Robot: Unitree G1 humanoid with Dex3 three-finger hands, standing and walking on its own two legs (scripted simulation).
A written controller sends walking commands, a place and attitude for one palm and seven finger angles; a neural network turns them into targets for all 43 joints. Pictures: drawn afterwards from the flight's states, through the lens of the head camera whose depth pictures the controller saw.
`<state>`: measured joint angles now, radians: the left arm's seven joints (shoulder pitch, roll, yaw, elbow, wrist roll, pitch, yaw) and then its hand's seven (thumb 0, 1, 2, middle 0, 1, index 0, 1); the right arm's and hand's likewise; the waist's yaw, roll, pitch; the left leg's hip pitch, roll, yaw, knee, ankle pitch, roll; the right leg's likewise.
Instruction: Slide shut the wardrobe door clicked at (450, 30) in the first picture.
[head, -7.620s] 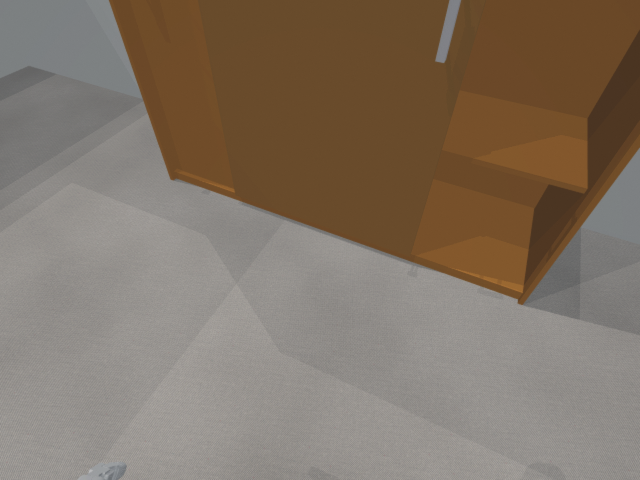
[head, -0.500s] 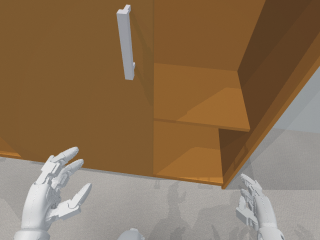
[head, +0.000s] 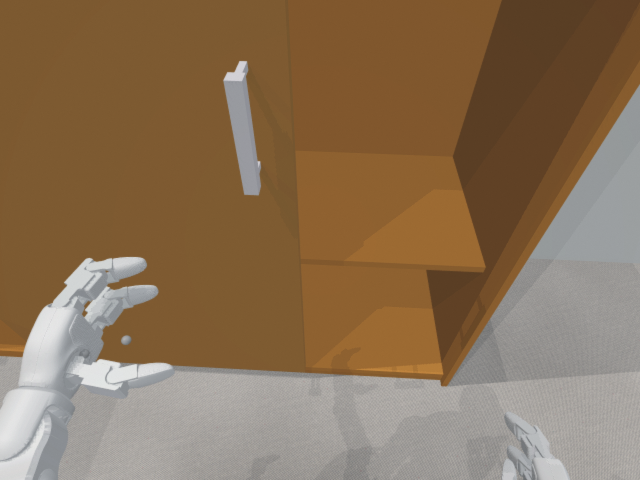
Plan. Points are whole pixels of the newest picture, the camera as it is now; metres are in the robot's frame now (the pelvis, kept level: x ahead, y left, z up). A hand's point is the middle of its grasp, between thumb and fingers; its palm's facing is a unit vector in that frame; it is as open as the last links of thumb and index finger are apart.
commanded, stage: raise the hand with hooked fingers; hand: left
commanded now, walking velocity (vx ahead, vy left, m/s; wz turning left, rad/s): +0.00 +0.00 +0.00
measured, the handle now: (247, 131) +0.52 +0.15 +0.17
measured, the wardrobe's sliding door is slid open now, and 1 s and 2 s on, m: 0.43 0.43 0.43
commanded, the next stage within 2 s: move the hooked fingers beside the handle in 1.04 s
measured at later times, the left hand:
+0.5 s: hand (48, 262) +0.27 +0.28 +0.19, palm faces +0.10 -0.99 -0.12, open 13.9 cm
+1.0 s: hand (77, 243) +0.28 +0.26 +0.20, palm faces +0.09 -0.99 -0.11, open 13.9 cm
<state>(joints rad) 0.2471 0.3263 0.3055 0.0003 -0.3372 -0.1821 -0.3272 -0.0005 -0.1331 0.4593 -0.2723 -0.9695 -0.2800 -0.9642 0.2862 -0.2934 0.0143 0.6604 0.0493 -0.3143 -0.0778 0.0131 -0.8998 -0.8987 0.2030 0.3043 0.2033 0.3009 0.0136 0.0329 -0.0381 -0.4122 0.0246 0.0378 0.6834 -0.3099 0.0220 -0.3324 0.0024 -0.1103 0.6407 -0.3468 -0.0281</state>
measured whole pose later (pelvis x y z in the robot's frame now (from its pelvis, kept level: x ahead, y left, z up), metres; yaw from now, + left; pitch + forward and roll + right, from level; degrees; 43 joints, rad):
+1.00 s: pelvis +0.01 -0.02 +0.02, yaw +1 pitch -3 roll +0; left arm -0.09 0.46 0.47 0.14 -0.34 0.10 -0.43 -0.01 -0.50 0.30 -0.30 -1.20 -0.31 -1.20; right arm 0.22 -0.28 0.07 0.65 0.08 -0.26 -0.09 0.01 -0.90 -0.90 0.20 0.30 0.20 0.30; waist 0.04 0.07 -0.01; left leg -0.20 0.03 0.03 0.47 -0.22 0.00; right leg -0.13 0.02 -0.12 0.44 -0.27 -0.05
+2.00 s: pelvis +0.01 +0.00 +0.02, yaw -1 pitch -1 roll +0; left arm -0.39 0.39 0.34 0.39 -0.25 0.08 -0.29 -0.01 -0.50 0.30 -0.30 -1.20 -0.31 -1.20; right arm 0.25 -0.27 0.06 0.67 0.07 -0.20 -0.09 0.01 -0.90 -0.90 0.20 0.30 0.20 0.30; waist 0.00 0.05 -0.02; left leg -0.23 0.01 0.06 0.47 -0.22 0.03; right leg -0.17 0.00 -0.09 0.45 -0.27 -0.02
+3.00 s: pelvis +0.02 +0.00 +0.01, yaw -2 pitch +5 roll -1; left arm -0.75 0.45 0.35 0.91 -0.17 -0.10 -0.23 -0.01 -0.50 0.30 -0.31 -1.21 -0.31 -1.20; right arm 0.37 -0.29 0.02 0.71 0.05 -0.09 -0.06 0.01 -0.90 -0.90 0.20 0.30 0.20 0.30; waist -0.08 0.03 -0.04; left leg -0.35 0.03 0.07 0.52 -0.26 0.02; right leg -0.29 0.02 -0.07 0.48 -0.28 -0.03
